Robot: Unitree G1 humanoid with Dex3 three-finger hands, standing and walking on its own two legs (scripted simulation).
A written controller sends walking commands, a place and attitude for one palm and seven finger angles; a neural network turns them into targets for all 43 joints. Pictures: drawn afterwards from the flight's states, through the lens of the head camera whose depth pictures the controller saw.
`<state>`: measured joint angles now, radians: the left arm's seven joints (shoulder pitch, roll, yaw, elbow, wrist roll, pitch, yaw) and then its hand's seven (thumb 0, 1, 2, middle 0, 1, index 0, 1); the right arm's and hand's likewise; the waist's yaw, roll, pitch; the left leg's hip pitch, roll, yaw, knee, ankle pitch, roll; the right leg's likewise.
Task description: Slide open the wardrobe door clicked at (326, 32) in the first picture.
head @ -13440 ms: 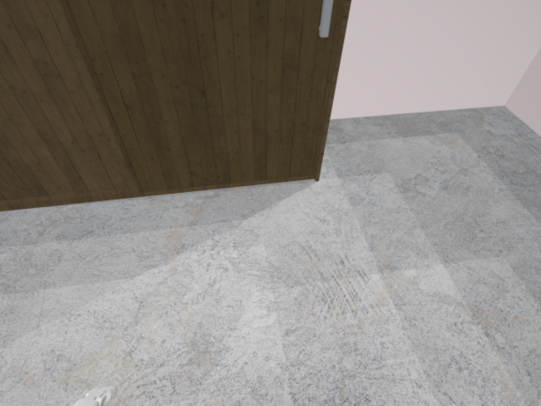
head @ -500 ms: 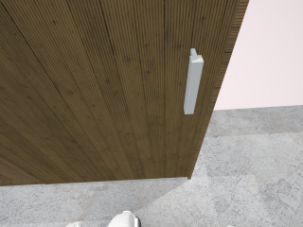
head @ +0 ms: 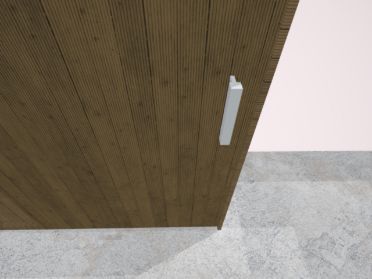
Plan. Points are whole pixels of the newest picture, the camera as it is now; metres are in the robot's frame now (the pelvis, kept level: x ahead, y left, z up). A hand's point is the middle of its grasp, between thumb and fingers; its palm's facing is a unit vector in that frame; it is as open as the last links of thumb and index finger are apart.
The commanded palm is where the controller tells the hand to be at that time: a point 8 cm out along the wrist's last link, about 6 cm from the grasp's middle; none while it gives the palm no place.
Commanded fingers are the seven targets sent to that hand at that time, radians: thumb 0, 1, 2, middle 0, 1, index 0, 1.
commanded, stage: come to a stop and stand still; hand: right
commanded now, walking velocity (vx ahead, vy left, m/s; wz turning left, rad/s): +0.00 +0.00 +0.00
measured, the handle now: (228, 111) +0.50 -0.08 +0.10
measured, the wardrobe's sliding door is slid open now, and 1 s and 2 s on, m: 0.00 0.00 0.00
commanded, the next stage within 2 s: look again from close up in 0.94 s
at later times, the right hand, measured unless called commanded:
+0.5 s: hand out of the picture -0.04 -0.18 -0.18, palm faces +0.00 +0.98 -0.18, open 7.4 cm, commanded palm none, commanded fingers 0.00 -0.90 -0.90 0.20 0.30 0.20 0.30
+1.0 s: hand out of the picture +0.03 -0.21 -0.18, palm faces -0.03 +0.98 -0.19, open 7.4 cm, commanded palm none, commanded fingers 0.00 -0.90 -0.90 0.20 0.30 0.20 0.30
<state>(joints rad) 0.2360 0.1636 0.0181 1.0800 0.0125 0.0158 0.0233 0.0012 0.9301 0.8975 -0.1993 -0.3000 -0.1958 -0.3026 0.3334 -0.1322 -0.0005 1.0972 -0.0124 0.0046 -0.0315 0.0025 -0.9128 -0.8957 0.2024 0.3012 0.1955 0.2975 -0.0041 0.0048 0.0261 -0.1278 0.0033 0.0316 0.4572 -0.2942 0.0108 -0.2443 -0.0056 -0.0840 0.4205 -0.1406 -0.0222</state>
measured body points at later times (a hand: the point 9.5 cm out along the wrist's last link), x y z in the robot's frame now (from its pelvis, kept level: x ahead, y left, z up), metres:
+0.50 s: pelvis -0.01 -0.02 -0.01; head +0.00 -0.02 +0.44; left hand -0.04 +0.18 -0.17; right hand -0.04 -0.23 -0.16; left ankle -0.03 +0.11 -0.74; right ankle +0.06 -0.10 -0.74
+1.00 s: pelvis +0.01 -0.03 +0.00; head +0.03 -0.04 +0.45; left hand +0.05 +0.21 -0.15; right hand +0.03 -0.26 -0.16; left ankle -0.03 +0.11 -0.74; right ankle +0.06 -0.10 -0.74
